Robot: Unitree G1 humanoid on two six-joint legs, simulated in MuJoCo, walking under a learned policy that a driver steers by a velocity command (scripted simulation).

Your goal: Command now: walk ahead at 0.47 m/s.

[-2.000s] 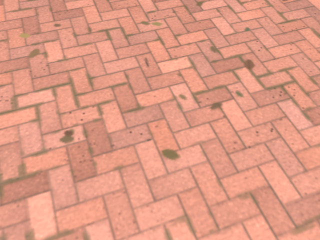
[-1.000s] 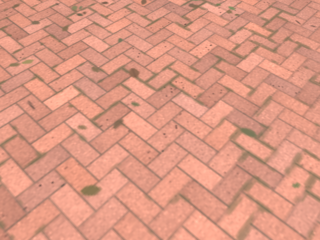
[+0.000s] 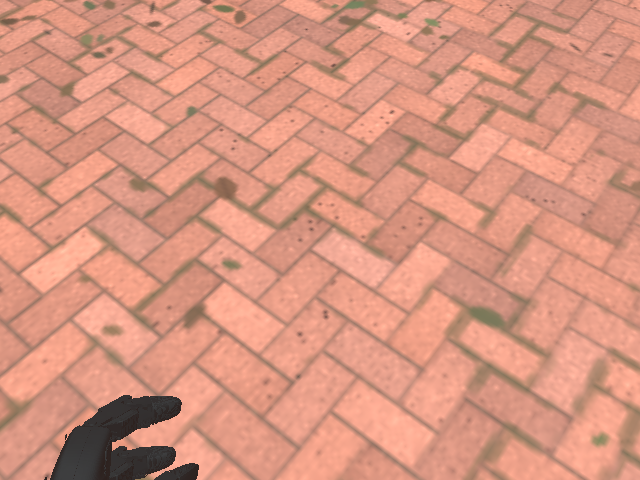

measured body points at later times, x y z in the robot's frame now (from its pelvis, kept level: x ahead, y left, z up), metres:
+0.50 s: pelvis +0.28 +0.01 +0.01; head +0.31 +0.03 +0.46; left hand +0.24 +0.29 -0.13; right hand +0.52 -0.18 -0.08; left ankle +0.42 +0.15 -0.70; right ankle +0.14 -0.11 -0.72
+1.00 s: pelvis +0.57 +0.09 +0.02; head +0.59 +0.11 +0.47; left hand +0.67 +0.40 -0.07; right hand +0.74 -0.16 -0.09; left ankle +0.42 +0.14 -0.72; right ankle +0.77 +0.04 -0.70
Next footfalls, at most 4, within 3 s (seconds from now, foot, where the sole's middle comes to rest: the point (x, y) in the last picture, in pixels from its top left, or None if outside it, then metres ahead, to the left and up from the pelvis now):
0.54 left None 0.46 0.15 -0.75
1.04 right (273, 327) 0.80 0.06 -0.75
1.56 left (126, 284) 0.95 0.41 -0.75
2.10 right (189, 177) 1.30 0.27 -0.75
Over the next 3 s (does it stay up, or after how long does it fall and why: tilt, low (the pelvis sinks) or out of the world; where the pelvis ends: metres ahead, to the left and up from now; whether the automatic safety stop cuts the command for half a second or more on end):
stays up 1.61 0.36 0.02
